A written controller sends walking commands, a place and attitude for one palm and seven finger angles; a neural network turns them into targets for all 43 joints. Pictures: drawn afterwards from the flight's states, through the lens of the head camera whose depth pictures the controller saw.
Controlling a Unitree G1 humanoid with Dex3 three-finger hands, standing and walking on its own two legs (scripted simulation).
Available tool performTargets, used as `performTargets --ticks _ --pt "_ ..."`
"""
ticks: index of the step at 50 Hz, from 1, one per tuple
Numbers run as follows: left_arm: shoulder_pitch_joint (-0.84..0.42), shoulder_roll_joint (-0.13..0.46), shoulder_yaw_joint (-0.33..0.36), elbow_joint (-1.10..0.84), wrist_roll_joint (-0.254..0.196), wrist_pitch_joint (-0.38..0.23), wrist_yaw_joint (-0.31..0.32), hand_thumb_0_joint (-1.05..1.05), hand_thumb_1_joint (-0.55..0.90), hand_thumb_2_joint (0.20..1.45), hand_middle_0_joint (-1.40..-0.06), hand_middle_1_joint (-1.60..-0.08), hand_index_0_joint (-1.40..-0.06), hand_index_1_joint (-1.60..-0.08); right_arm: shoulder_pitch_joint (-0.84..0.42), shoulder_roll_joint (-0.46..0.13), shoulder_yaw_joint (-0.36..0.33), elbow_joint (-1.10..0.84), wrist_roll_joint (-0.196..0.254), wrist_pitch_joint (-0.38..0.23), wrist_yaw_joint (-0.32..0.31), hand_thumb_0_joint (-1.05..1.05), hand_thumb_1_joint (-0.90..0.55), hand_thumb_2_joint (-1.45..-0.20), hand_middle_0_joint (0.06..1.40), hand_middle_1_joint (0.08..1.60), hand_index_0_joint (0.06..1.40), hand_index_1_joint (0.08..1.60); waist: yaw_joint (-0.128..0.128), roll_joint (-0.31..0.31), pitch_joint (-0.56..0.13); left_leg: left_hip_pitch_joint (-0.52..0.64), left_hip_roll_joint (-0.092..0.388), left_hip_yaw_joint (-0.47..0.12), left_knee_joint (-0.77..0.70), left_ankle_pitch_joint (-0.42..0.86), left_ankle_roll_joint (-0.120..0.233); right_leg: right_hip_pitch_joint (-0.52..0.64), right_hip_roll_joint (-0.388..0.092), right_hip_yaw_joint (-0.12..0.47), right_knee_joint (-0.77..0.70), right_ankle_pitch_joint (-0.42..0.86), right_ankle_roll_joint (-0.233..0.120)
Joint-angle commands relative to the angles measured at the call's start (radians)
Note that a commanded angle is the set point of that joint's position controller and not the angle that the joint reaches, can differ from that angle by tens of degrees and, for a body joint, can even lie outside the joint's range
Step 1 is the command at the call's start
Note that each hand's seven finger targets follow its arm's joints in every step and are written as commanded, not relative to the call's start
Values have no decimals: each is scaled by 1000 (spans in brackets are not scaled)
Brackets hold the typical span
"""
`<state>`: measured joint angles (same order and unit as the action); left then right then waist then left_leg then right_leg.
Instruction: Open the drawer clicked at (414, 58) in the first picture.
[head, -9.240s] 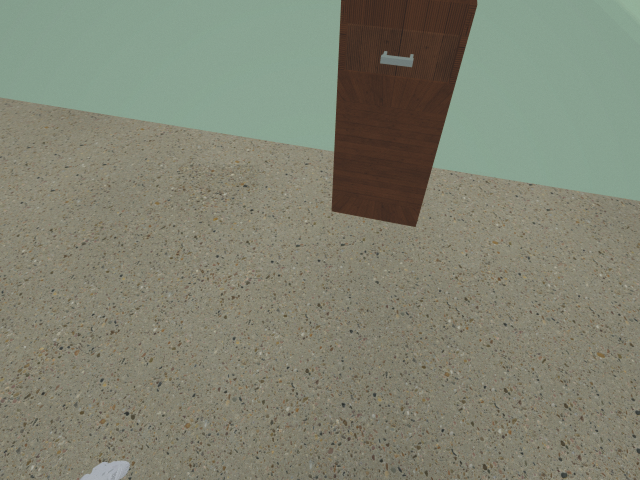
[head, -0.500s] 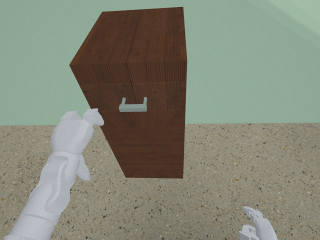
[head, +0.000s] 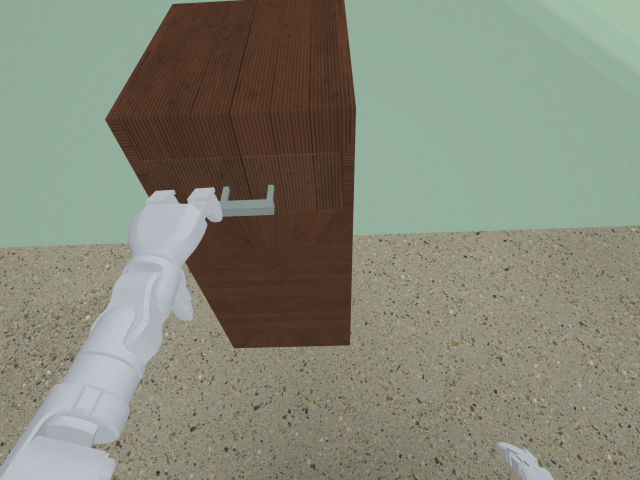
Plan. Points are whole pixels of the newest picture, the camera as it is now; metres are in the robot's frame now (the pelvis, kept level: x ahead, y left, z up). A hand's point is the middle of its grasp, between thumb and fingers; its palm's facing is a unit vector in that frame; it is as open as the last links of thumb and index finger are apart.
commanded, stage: move the hooked fingers above the handle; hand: left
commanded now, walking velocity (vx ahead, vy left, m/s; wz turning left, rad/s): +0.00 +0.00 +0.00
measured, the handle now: (247, 199) +0.57 +0.19 -0.03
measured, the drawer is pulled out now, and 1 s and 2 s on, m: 0.00 0.00 0.00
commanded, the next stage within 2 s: none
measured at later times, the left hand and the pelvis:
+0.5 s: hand (215, 224) +0.45 +0.20 +0.04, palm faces -0.02 -0.04 -1.00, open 13.8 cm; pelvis +0.01 +0.00 -0.01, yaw -1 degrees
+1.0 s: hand (244, 200) +0.51 +0.17 +0.03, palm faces -0.03 -0.03 -1.00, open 13.8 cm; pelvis +0.01 +0.01 -0.01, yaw -1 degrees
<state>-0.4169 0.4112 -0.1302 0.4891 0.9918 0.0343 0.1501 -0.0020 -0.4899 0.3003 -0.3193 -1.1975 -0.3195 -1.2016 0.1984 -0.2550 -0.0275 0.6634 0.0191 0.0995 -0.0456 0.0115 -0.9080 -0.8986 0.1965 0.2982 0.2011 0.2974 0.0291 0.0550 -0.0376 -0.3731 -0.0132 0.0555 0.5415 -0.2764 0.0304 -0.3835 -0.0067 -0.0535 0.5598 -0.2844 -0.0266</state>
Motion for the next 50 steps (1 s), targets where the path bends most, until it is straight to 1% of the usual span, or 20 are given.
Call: performTargets --ticks 1,5,9,12,14,17,20,23,25,30,33,34,36,38,39,43,45,47,49,50 --pt "-380 197 112 -184 8 -19 79 0 -500 300 -300 -1200 -300 -1200 -17 -114 -53 -119 2 -41 2 0 -900 -900 200 300 200 300 4 -34 -372 136 -17 -39 -23 351 6 140 22 40 -21 315 -19" --pt "-415 190 107 -80 18 6 105 0 -500 300 -300 -1200 -300 -1200 0 -122 -54 -101 8 -33 5 0 -900 -900 200 300 200 300 -15 -77 -321 89 -16 -34 -27 302 7 109 25 36 -26 281 -15" --pt "-517 234 128 -62 30 9 121 0 -500 300 -300 -1200 -300 -1200 29 -128 -58 -93 6 -31 4 0 -900 -900 200 300 200 300 -17 -49 -395 95 -17 -32 -19 326 9 135 23 43 -15 308 -16" --pt "-537 171 78 18 29 13 122 0 -500 300 -300 -1200 -300 -1200 47 -125 -60 -81 7 -30 6 0 -900 -900 200 300 200 300 -43 -60 -358 93 -14 -33 -11 328 10 94 27 35 -15 311 -16" --pt "-572 194 94 70 27 7 121 0 -500 300 -300 -1200 -300 -1200 60 -131 -61 -77 7 -30 5 0 -900 -900 200 300 200 300 -50 -95 -351 67 -17 -28 -8 293 17 95 26 41 -23 293 -10" --pt "-637 172 70 71 40 -15 130 0 -500 300 -300 -1200 -300 -1200 86 -125 -66 -72 1 -29 6 0 -900 -900 200 300 200 300 -59 -38 -406 93 -18 -30 9 337 14 80 28 39 -5 324 -14" --pt "-646 172 84 124 46 -24 146 0 -500 300 -300 -1200 -300 -1200 109 -125 -72 -66 -5 -28 14 0 -900 -900 200 300 200 300 -62 -48 -417 85 -16 -31 24 354 14 68 32 38 4 336 -13" --pt "-677 193 101 203 50 -13 160 0 -500 300 -300 -1200 -300 -1200 121 -133 -68 -57 -6 -23 17 0 -900 -900 200 300 200 300 -76 -82 -386 32 -18 -32 27 332 15 59 33 37 7 333 -12" --pt "-711 179 85 202 58 -10 171 0 -500 300 -300 -1200 -300 -1200 131 -128 -71 -58 -7 -23 22 0 -900 -900 200 300 200 300 -75 -38 -423 48 -17 -28 34 343 13 49 34 39 16 335 -14" --pt "-799 173 72 284 60 7 187 0 -500 300 -300 -1200 -300 -1200 162 -135 -74 -42 -9 -22 23 0 -900 -900 200 300 200 300 -113 -66 -406 17 -16 -28 48 309 18 15 36 41 13 319 -7" --pt "-841 213 103 296 69 -1 196 0 -500 300 -300 -1200 -300 -1200 185 -139 -77 -34 -17 -23 21 0 -900 -900 200 300 200 300 -115 -49 -472 31 -16 -35 61 347 17 26 39 42 27 339 -9" --pt "-863 189 79 287 69 -5 197 0 -500 300 -300 -1200 -300 -1200 191 -137 -77 -35 -17 -25 24 0 -900 -900 200 300 200 300 -118 -20 -486 40 -15 -32 65 348 16 16 39 44 29 340 -8" --pt "-879 147 50 331 72 -1 204 0 -500 300 -300 -1200 -300 -1200 204 -136 -80 -22 -18 -26 27 0 -900 -900 200 300 200 300 -140 -20 -446 39 -9 -37 71 341 13 -36 43 38 28 315 -9" --pt "-880 174 78 379 67 7 210 0 -500 300 -300 -1200 -300 -1200 215 -143 -79 -19 -18 -28 29 0 -900 -900 200 300 200 300 -141 -58 -439 6 -12 -38 73 325 16 -26 47 38 27 309 -8" --pt "-917 193 80 375 73 9 216 0 -500 300 -300 -1200 -300 -1200 223 -146 -78 -15 -19 -29 29 0 -900 -900 200 300 200 300 -148 -40 -456 1 -11 -37 76 316 16 -32 45 42 33 307 -6" --pt "-962 173 73 411 80 23 230 0 -500 300 -300 -1200 -300 -1200 248 -146 -82 -3 -26 -32 35 0 -900 -900 200 300 200 300 -158 -22 -501 11 -9 -42 94 361 14 -45 50 39 47 331 -8" --pt "-968 169 62 470 79 39 233 0 -500 300 -300 -1200 -300 -1200 260 -149 -78 4 -25 -34 35 0 -900 -900 200 300 200 300 -175 -41 -464 -22 -8 -37 95 318 16 -66 52 39 41 309 -3" --pt "-998 228 100 488 84 48 240 0 -500 300 -300 -1200 -300 -1200 273 -157 -75 7 -26 -37 34 0 -900 -900 200 300 200 300 -173 -41 -477 -55 -10 -34 96 307 17 -48 50 45 48 320 -2" --pt "-1031 212 83 481 90 48 241 0 -500 300 -300 -1200 -300 -1200 286 -156 -77 6 -30 -39 36 0 -900 -900 200 300 200 300 -180 0 -526 -29 -8 -40 107 337 15 -66 52 41 60 323 -4" --pt "-1047 177 54 501 92 53 241 0 -500 300 -300 -1200 -300 -1200 290 -155 -78 12 -30 -40 37 0 -900 -900 200 300 200 300 -196 -1 -508 -24 -4 -42 112 334 15 -98 54 39 58 309 -3"
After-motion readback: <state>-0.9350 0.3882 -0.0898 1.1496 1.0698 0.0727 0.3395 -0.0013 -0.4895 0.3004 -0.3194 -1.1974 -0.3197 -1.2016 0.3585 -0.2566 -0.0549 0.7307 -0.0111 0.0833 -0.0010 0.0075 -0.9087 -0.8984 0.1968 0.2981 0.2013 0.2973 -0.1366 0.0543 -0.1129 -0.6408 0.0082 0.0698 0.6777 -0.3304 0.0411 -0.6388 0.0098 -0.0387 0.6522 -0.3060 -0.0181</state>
